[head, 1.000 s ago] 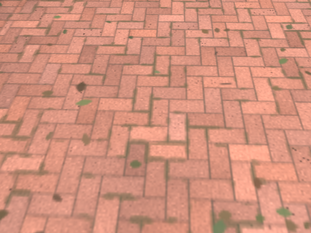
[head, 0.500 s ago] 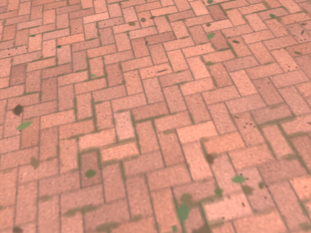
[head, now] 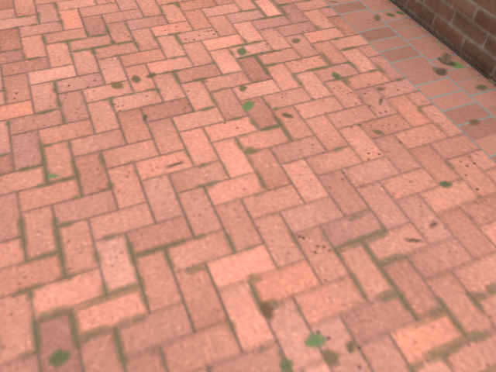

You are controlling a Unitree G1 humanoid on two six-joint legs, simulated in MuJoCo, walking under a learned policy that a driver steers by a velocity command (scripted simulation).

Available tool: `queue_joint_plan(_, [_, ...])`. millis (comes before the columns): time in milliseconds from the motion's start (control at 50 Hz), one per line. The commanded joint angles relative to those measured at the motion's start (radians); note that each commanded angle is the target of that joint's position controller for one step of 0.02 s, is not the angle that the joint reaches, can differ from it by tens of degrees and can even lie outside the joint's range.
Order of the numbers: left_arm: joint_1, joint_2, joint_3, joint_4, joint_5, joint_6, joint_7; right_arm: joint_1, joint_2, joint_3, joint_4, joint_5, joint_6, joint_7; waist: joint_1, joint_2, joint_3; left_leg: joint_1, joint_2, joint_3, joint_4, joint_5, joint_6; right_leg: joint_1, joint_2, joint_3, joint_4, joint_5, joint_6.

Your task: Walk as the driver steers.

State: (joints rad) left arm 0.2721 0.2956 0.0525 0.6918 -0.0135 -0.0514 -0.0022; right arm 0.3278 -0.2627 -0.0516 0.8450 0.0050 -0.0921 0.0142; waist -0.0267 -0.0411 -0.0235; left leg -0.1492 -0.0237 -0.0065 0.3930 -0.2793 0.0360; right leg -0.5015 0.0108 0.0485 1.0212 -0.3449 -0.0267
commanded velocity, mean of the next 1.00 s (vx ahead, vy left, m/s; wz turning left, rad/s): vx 0.48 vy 0.00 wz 0.33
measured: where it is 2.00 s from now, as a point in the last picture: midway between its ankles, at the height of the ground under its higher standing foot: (154, 217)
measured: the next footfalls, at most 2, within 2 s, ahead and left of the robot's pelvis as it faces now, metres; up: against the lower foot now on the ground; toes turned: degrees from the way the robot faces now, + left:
right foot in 0.28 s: +0.32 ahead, -0.16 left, +0.00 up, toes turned +1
left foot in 0.82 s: +0.58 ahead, +0.13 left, +0.00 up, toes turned +20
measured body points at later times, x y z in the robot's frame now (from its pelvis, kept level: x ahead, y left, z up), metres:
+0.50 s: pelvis +0.26 -0.06 +0.00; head +0.29 -0.07 +0.45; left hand +0.34 +0.22 -0.10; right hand +0.39 -0.34 -0.12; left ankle +0.26 +0.10 -0.66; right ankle +0.28 -0.16 -0.74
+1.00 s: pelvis +0.53 +0.04 +0.00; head +0.57 +0.07 +0.44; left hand +0.57 +0.36 -0.11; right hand +0.74 -0.17 -0.11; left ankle +0.54 +0.11 -0.74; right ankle +0.58 -0.13 -0.66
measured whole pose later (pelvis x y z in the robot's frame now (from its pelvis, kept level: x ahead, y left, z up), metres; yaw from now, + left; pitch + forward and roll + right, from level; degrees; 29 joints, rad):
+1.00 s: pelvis +0.53 +0.04 +0.00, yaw +24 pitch +1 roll +0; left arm 0.16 0.30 0.05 0.72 0.00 -0.11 0.00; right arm 0.28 -0.29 -0.07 0.67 0.01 -0.05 0.03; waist -0.02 -0.02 0.07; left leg -0.30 -0.11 -0.02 0.44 -0.16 0.11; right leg -0.52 -0.07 0.06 1.13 -0.34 0.02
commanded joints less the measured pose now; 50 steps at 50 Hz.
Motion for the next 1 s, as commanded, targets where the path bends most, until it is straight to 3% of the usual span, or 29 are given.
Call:
queue_joint_plan(20, [-0.150, 0.058, 0.016, -0.115, 0.007, -0.036, -0.010, 0.005, -0.144, -0.026, -0.057, 0.000, -0.005, -0.010, -0.032, 0.154, 0.097, 0.154, 0.248, -0.273, -0.255, 0.050, 0.167, -0.324, -0.084, -0.007, -0.046, 0.133, 0.031])
queue_joint_plan(100, [-0.255, 0.000, -0.008, -0.147, 0.002, -0.043, -0.023, 0.049, -0.168, -0.027, -0.043, 0.009, 0.009, -0.018, -0.064, 0.147, 0.096, 0.070, 0.193, -0.118, -0.255, 0.266, 0.145, -0.167, -0.059, -0.065, -0.315, 0.298, 0.053])
queue_joint_plan(140, [-0.297, 0.006, -0.009, -0.156, -0.006, -0.045, -0.035, 0.087, -0.185, -0.029, -0.031, 0.014, 0.013, -0.019, -0.078, 0.150, 0.106, 0.054, 0.210, -0.107, -0.259, 0.273, 0.144, -0.095, -0.041, -0.078, -0.402, 0.351, 0.050])
queue_joint_plan(200, [-0.322, 0.038, 0.002, -0.172, -0.013, -0.048, -0.047, 0.114, -0.193, -0.031, -0.016, 0.026, 0.022, -0.018, -0.057, 0.157, 0.122, 0.111, 0.264, -0.132, -0.230, 0.337, 0.130, -0.053, -0.035, -0.052, -0.475, 0.336, 0.013])
queue_joint_plan(240, [-0.258, 0.080, 0.021, -0.163, -0.010, -0.051, -0.045, 0.107, -0.214, -0.038, -0.015, 0.027, 0.030, -0.021, 0.005, 0.167, 0.080, 0.149, 0.275, -0.135, -0.134, 0.571, 0.109, 0.067, -0.007, -0.056, -0.507, 0.279, -0.021])
queue_joint_plan(260, [-0.140, 0.114, 0.042, -0.132, -0.007, -0.050, -0.037, 0.094, -0.218, -0.038, -0.019, 0.025, 0.035, -0.023, 0.077, 0.158, 0.003, 0.126, 0.243, -0.103, 0.005, 0.720, 0.088, 0.240, 0.015, -0.074, -0.533, 0.279, -0.049])
queue_joint_plan(280, [0.020, 0.158, 0.063, -0.093, -0.003, -0.045, -0.024, 0.086, -0.200, -0.029, -0.032, 0.014, 0.033, -0.024, 0.158, 0.145, -0.107, 0.004, 0.195, -0.077, 0.208, 0.679, 0.055, 0.499, -0.031, -0.040, -0.512, 0.287, -0.079])
queue_joint_plan(300, [0.182, 0.246, 0.082, -0.071, 0.024, -0.036, -0.007, 0.116, -0.101, 0.000, -0.073, -0.013, 0.028, -0.023, 0.186, -0.039, -0.293, -0.273, 0.095, -0.031, 0.570, 0.300, 0.008, 0.848, -0.286, 0.256, -0.492, 0.201, -0.154])
queue_joint_plan(320, [0.192, 0.253, 0.075, -0.060, 0.028, -0.034, -0.017, 0.226, -0.038, 0.021, -0.072, 0.015, 0.012, -0.021, 0.128, -0.284, -0.438, -0.466, -0.015, -0.112, 0.816, -0.304, -0.016, 0.947, -0.453, 0.675, -0.663, -0.021, -0.258])
queue_joint_plan(340, [0.140, 0.151, 0.050, -0.060, 0.020, -0.035, -0.017, 0.138, -0.157, -0.013, -0.071, 0.045, 0.009, -0.019, 0.144, -0.171, -0.278, -0.559, 0.043, -0.149, 0.905, -0.258, -0.015, 0.829, -0.404, 0.604, -0.713, -0.103, -0.213])
queue_joint_plan(360, [0.077, 0.116, 0.038, -0.054, 0.009, -0.035, -0.013, 0.051, -0.178, -0.022, -0.094, 0.052, 0.008, -0.017, 0.130, -0.120, -0.129, -0.591, 0.086, -0.113, 0.892, -0.163, -0.009, 0.686, -0.370, 0.429, -0.728, -0.037, -0.181])
queue_joint_plan(380, [0.018, 0.097, 0.032, -0.048, 0.014, -0.039, -0.014, 0.015, -0.160, -0.020, -0.096, 0.038, 0.008, -0.021, 0.096, -0.048, -0.069, -0.555, 0.122, -0.101, 0.854, -0.086, -0.011, 0.564, -0.326, 0.329, -0.754, 0.068, -0.164])
queue_joint_plan(400, [-0.022, 0.073, 0.027, -0.043, 0.021, -0.045, -0.018, 0.012, -0.146, -0.025, -0.094, 0.027, 0.016, -0.021, 0.065, -0.056, -0.024, -0.517, 0.146, -0.105, 0.816, -0.035, -0.015, 0.475, -0.290, 0.241, -0.786, 0.155, -0.157])
queue_joint_plan(440, [-0.065, 0.052, 0.028, -0.027, 0.027, -0.064, -0.019, 0.050, -0.103, -0.023, -0.081, 0.032, 0.043, -0.017, 0.022, -0.072, -0.003, -0.444, 0.166, -0.102, 0.800, 0.017, -0.023, 0.379, -0.265, 0.134, -0.851, 0.224, -0.163])
queue_joint_plan(520, [-0.079, 0.073, 0.040, 0.017, 0.027, -0.083, -0.013, -0.024, -0.083, -0.024, -0.120, 0.021, 0.069, -0.020, 0.006, -0.023, 0.075, -0.529, 0.170, -0.121, 0.698, 0.133, -0.046, 0.338, -0.266, -0.011, -0.909, 0.342, -0.172])
queue_joint_plan(620, [-0.042, 0.123, 0.052, 0.051, 0.021, -0.070, 0.005, -0.187, -0.060, -0.007, -0.176, 0.015, 0.049, 0.016, 0.063, 0.019, 0.116, -0.509, 0.146, -0.035, 0.391, 0.354, -0.035, 0.387, -0.247, -0.163, -0.921, 0.401, -0.147])
queue_joint_plan(720, [0.034, 0.167, 0.067, 0.094, -0.004, -0.031, 0.009, -0.312, -0.071, -0.005, -0.259, 0.017, 0.048, 0.046, 0.098, 0.024, 0.138, -0.561, 0.117, 0.033, 0.254, 0.251, 0.019, 0.585, -0.297, -0.217, -0.833, 0.549, -0.122])
queue_joint_plan(760, [0.023, 0.198, 0.075, 0.092, -0.010, -0.014, 0.015, -0.280, -0.102, -0.020, -0.276, 0.017, 0.054, 0.050, 0.059, -0.017, 0.080, -0.461, 0.053, 0.094, 0.247, 0.148, 0.056, 0.627, -0.296, -0.247, -0.708, 0.881, -0.099])
queue_joint_plan(780, [0.016, 0.212, 0.078, 0.088, -0.014, -0.005, 0.018, -0.209, -0.130, -0.036, -0.268, 0.018, 0.059, 0.048, 0.014, -0.037, 0.026, -0.360, 0.010, 0.121, 0.252, 0.097, 0.080, 0.630, -0.288, -0.259, -0.589, 1.038, -0.088])
queue_joint_plan(800, [0.002, 0.213, 0.076, 0.084, -0.019, 0.002, 0.021, -0.074, -0.173, -0.063, -0.240, 0.021, 0.063, 0.040, -0.067, -0.033, -0.048, -0.170, -0.035, 0.134, 0.209, 0.111, 0.113, 0.575, -0.262, -0.280, -0.401, 1.079, -0.064])
queue_joint_plan(820, [0.003, 0.188, 0.063, 0.073, -0.010, -0.002, 0.026, 0.099, -0.241, -0.098, -0.199, 0.022, 0.074, 0.022, -0.152, 0.016, -0.137, 0.133, -0.016, 0.041, 0.170, 0.153, 0.157, 0.376, -0.223, -0.284, -0.129, 0.885, -0.022])
queue_joint_plan(840, [0.109, 0.032, 0.014, 0.020, 0.035, -0.023, 0.011, 0.094, -0.361, -0.118, -0.196, 0.030, 0.072, 0.009, -0.033, 0.303, -0.213, 0.502, 0.257, -0.497, 0.123, 0.048, 0.335, -0.103, -0.034, -0.240, 0.256, -0.093, 0.050])
queue_joint_plan(860, [0.039, 0.080, 0.011, 0.005, 0.011, -0.065, -0.003, 0.117, -0.303, -0.096, -0.239, 0.020, 0.053, 0.015, -0.084, 0.212, -0.392, 0.596, 0.364, -0.865, -0.060, -0.113, 0.422, -0.236, 0.040, 0.025, 0.410, -0.267, 0.049])
queue_joint_plan(880, [-0.079, 0.147, 0.029, -0.027, -0.031, -0.085, -0.012, 0.089, -0.240, -0.078, -0.229, 0.009, 0.039, 0.019, -0.113, 0.141, -0.257, 0.518, 0.340, -0.733, -0.105, -0.071, 0.354, -0.322, -0.016, 0.063, 0.400, -0.171, 0.026])
queue_joint_plan(900, [-0.106, 0.131, 0.020, -0.042, -0.028, -0.097, -0.008, 0.035, -0.215, -0.070, -0.228, 0.012, 0.030, 0.018, -0.070, 0.078, -0.145, 0.372, 0.299, -0.605, -0.104, 0.014, 0.317, -0.311, -0.059, 0.054, 0.311, -0.081, 0.012])
queue_joint_plan(920, [-0.106, 0.127, 0.022, -0.031, -0.002, -0.098, 0.000, -0.034, -0.182, -0.060, -0.237, 0.013, 0.028, 0.017, -0.023, 0.031, -0.075, 0.226, 0.258, -0.501, -0.104, 0.140, 0.288, -0.254, -0.094, 0.048, 0.217, -0.033, 0.017])
queue_joint_plan(940, [-0.086, 0.139, 0.029, -0.025, 0.014, -0.090, 0.003, -0.075, -0.156, -0.051, -0.254, 0.001, 0.026, 0.012, 0.014, 0.051, -0.055, 0.126, 0.229, -0.434, -0.120, 0.246, 0.279, -0.176, -0.116, 0.055, 0.166, 0.003, 0.023])
queue_joint_plan(960, [-0.071, 0.139, 0.032, -0.022, 0.019, -0.077, 0.001, -0.093, -0.153, -0.048, -0.264, -0.005, 0.026, 0.009, 0.033, 0.064, -0.044, 0.068, 0.212, -0.409, -0.139, 0.298, 0.278, -0.131, -0.120, 0.053, 0.134, 0.020, 0.035])
queue_joint_plan(1000, [-0.064, 0.111, 0.025, -0.019, 0.029, -0.057, 0.002, -0.088, -0.166, -0.052, -0.255, 0.003, 0.023, -0.001, 0.046, 0.058, -0.026, -0.013, 0.194, -0.345, -0.159, 0.389, 0.281, -0.104, -0.118, 0.029, 0.048, 0.045, 0.067])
